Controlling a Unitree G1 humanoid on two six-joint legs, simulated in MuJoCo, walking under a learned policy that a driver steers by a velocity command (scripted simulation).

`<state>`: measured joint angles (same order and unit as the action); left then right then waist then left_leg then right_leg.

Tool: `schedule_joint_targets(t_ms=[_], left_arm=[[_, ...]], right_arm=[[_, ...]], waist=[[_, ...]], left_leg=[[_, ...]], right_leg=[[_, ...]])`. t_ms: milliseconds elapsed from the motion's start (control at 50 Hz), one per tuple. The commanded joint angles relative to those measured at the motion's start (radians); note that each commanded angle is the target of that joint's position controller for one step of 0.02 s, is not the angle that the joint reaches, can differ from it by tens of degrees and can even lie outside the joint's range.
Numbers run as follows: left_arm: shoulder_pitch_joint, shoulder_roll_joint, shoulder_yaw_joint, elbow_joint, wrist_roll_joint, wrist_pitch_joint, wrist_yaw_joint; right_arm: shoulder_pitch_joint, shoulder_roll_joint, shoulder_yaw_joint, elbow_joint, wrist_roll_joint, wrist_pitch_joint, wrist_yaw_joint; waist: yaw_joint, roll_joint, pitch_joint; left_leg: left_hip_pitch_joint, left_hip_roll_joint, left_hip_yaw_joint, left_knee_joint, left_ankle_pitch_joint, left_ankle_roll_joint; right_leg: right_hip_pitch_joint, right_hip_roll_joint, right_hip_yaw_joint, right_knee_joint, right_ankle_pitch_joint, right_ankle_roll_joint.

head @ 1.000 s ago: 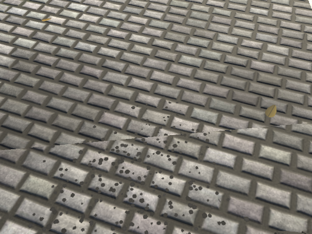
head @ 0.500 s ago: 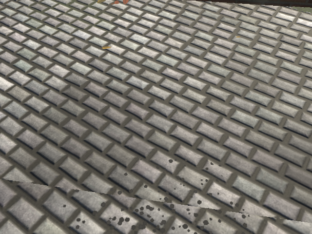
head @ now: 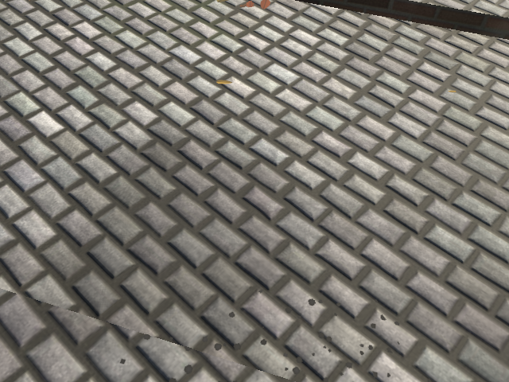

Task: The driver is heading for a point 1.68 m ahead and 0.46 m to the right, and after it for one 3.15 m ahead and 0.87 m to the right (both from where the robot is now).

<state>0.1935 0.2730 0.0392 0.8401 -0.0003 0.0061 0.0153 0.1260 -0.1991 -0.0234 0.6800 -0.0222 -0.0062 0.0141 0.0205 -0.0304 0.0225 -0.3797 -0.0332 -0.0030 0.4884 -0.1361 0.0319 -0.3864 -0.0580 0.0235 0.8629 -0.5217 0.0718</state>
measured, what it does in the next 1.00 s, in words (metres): walks ahead: right foot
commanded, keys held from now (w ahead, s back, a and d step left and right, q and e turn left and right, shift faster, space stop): no key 0.60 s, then w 0.40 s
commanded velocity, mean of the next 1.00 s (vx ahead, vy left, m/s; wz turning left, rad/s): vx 0.12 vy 0.00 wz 0.02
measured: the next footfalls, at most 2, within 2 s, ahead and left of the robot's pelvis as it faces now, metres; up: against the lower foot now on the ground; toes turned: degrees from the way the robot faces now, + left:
right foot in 0.10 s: +0.05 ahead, -0.15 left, +0.00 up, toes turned +0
right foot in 1.32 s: +0.48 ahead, -0.14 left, +0.00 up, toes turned -3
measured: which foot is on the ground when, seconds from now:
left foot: down 0.00-1.00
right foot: up 0.00-0.08, down 0.10-0.86, up 0.88-1.00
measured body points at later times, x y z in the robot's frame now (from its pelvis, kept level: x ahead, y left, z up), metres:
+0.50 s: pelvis +0.04 -0.03 +0.00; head +0.05 -0.03 +0.45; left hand +0.10 +0.21 -0.14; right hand +0.12 -0.28 -0.14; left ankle +0.07 +0.10 -0.73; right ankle +0.01 -0.15 -0.73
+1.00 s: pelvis +0.14 +0.01 +0.01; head +0.15 +0.03 +0.46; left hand +0.20 +0.28 -0.14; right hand +0.12 -0.24 -0.13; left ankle +0.11 +0.10 -0.73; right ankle +0.09 -0.13 -0.65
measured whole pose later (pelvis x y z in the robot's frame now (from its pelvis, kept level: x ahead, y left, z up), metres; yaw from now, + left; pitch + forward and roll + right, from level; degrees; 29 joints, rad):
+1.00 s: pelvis +0.14 +0.01 +0.01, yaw +0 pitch +0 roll +0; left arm 0.27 0.26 0.07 0.97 -0.04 -0.08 0.01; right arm 0.37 -0.20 -0.05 1.08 0.00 -0.10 0.01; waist -0.03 -0.04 -0.01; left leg -0.15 -0.02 0.05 0.43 -0.29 0.05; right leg -0.45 -0.04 0.01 1.14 -0.31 -0.06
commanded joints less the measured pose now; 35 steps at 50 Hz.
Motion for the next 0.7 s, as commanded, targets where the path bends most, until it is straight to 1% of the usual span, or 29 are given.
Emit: schedule_joint_targets(t_ms=[20,60,80,100,120,140,160,180,200,220,260,320,420,480,600,620,640,660,680,700], left_arm=[[0.109,0.058,0.018,-0.008,0.002,0.012,0.014],[0.104,0.044,0.015,-0.001,0.005,0.012,0.011],[0.103,0.036,0.013,0.001,0.013,0.011,0.008],[0.091,0.046,0.012,-0.005,0.030,0.011,0.004],[0.076,0.083,0.016,-0.022,0.036,0.010,0.004],[0.042,0.146,0.033,-0.014,0.019,0.010,0.007],[0.025,0.104,0.028,-0.015,0.016,0.003,0.005],[0.020,0.072,0.018,-0.009,0.021,-0.005,0.007],[0.011,0.065,0.015,-0.005,0.023,-0.014,0.008],[0.011,0.056,0.012,-0.002,0.018,-0.022,0.008],[0.038,0.053,0.011,0.015,0.012,-0.032,0.011],[0.062,0.055,0.011,0.035,0.009,-0.032,0.013],[0.080,0.043,0.009,0.067,0.004,-0.028,0.015],[0.084,0.038,0.008,0.086,0.003,-0.026,0.015],[0.097,0.025,0.006,0.124,0.001,-0.023,0.015],[0.121,0.018,0.006,0.141,0.001,-0.021,0.015],[0.133,0.035,0.013,0.150,-0.006,-0.017,0.017],[0.135,0.063,0.022,0.148,-0.013,-0.014,0.020],[0.153,0.088,0.030,0.145,-0.019,-0.016,0.024],[0.176,0.122,0.041,0.145,-0.026,-0.024,0.025]], right_arm=[[-0.044,-0.139,-0.043,-0.043,-0.005,-0.009,-0.010],[-0.054,-0.121,-0.037,-0.025,0.004,-0.006,-0.015],[-0.050,-0.108,-0.032,-0.013,0.009,-0.003,-0.014],[-0.012,-0.089,-0.027,0.011,0.009,-0.004,-0.013],[0.011,-0.086,-0.026,0.028,0.003,-0.004,-0.014],[0.050,-0.091,-0.032,0.029,0.004,-0.004,-0.014],[0.017,-0.108,-0.034,0.037,0.001,-0.003,-0.020],[0.010,-0.116,-0.041,0.041,0.009,-0.003,-0.027],[0.017,-0.105,-0.041,0.053,0.010,-0.001,-0.033],[0.029,-0.104,-0.042,0.064,0.008,0.001,-0.036],[0.046,-0.096,-0.044,0.088,0.007,0.000,-0.037],[0.055,-0.092,-0.048,0.123,0.013,-0.002,-0.037],[0.078,-0.095,-0.053,0.187,0.019,0.004,-0.045],[0.087,-0.099,-0.055,0.224,0.020,0.009,-0.052],[0.093,-0.100,-0.054,0.290,0.023,0.019,-0.063],[0.110,-0.089,-0.052,0.309,0.023,0.021,-0.064],[0.113,-0.091,-0.053,0.320,0.029,0.024,-0.064],[0.106,-0.095,-0.056,0.323,0.034,0.022,-0.064],[0.074,-0.095,-0.056,0.311,0.037,0.012,-0.062],[0.030,-0.083,-0.053,0.290,0.042,-0.006,-0.056]], waist=[[0.022,0.171,-0.141],[0.028,0.165,-0.136],[0.035,0.155,-0.125],[0.027,0.128,-0.105],[0.006,0.082,-0.060],[-0.049,-0.049,-0.010],[-0.022,-0.067,0.013],[-0.027,-0.070,0.023],[-0.032,-0.071,0.020],[-0.030,-0.070,0.018],[-0.024,-0.037,-0.003],[-0.015,-0.001,-0.019],[-0.013,0.029,-0.025],[-0.014,0.036,-0.021],[-0.017,0.029,-0.010],[-0.016,0.020,-0.029],[-0.013,-0.004,-0.009],[-0.007,-0.044,0.028],[0.010,-0.085,0.076],[0.027,-0.135,0.125]], left_leg=[[0.064,0.216,-0.194,-0.173,0.169,0.180],[0.044,0.199,-0.181,-0.163,0.026,0.161],[0.021,0.178,-0.173,-0.158,-0.090,0.132],[-0.003,0.150,-0.166,-0.157,-0.208,0.083],[-0.024,0.114,-0.149,-0.126,-0.313,0.039],[0.013,0.054,-0.088,-0.118,-0.285,0.006],[0.102,0.041,-0.064,-0.071,-0.219,-0.015],[0.140,0.044,-0.060,-0.046,-0.172,-0.012],[0.160,0.050,-0.061,-0.034,-0.135,-0.004],[0.160,0.049,-0.061,-0.027,-0.100,-0.001],[0.170,0.052,-0.060,-0.022,-0.033,0.001],[0.184,0.054,-0.058,-0.012,0.045,-0.004],[0.210,0.059,-0.056,-0.005,0.117,-0.011],[0.220,0.060,-0.056,-0.006,0.137,-0.013],[0.236,0.062,-0.052,-0.015,0.146,-0.018],[0.242,0.046,-0.032,-0.009,0.049,-0.018],[0.213,0.014,0.003,0.024,-0.119,-0.014],[0.146,-0.016,0.037,0.073,-0.293,-0.012],[0.045,-0.024,0.056,0.136,-0.366,-0.009],[-0.051,-0.015,0.072,0.214,-0.337,-0.003]], right_leg=[[0.109,-0.001,-0.006,-0.099,0.127,0.002],[0.183,0.010,-0.021,-0.236,0.250,-0.016],[0.233,0.019,-0.030,-0.324,0.326,-0.029],[0.262,0.000,-0.005,-0.375,0.388,-0.046],[0.245,-0.055,0.052,-0.426,0.383,-0.074],[0.122,-0.058,0.048,-0.425,0.202,-0.106],[0.015,-0.040,0.055,-0.475,0.052,-0.112],[-0.019,-0.037,0.057,-0.498,0.032,-0.098],[-0.020,-0.031,0.050,-0.499,0.071,-0.084],[-0.001,-0.027,0.045,-0.492,0.114,-0.078],[0.038,-0.021,0.038,-0.470,0.181,-0.077],[0.073,-0.011,0.028,-0.450,0.250,-0.080],[0.101,0.002,0.013,-0.440,0.330,-0.085],[0.112,0.008,0.006,-0.442,0.365,-0.085],[0.128,0.017,-0.003,-0.455,0.400,-0.086],[0.139,0.023,-0.008,-0.470,0.297,-0.091],[0.128,0.022,0.006,-0.489,0.132,-0.112],[0.115,-0.005,0.056,-0.522,-0.059,-0.148],[0.119,-0.071,0.153,-0.585,-0.222,-0.192],[0.140,-0.170,0.290,-0.659,-0.314,-0.244]])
